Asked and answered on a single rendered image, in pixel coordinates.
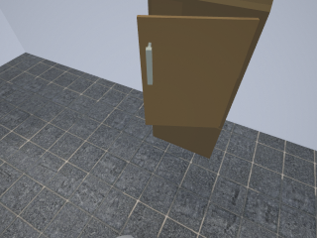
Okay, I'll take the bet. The handle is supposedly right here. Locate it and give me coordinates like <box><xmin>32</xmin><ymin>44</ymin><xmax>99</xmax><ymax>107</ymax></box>
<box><xmin>146</xmin><ymin>43</ymin><xmax>153</xmax><ymax>85</ymax></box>

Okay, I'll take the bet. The cupboard door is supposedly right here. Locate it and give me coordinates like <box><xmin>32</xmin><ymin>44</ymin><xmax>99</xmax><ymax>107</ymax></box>
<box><xmin>137</xmin><ymin>15</ymin><xmax>260</xmax><ymax>128</ymax></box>

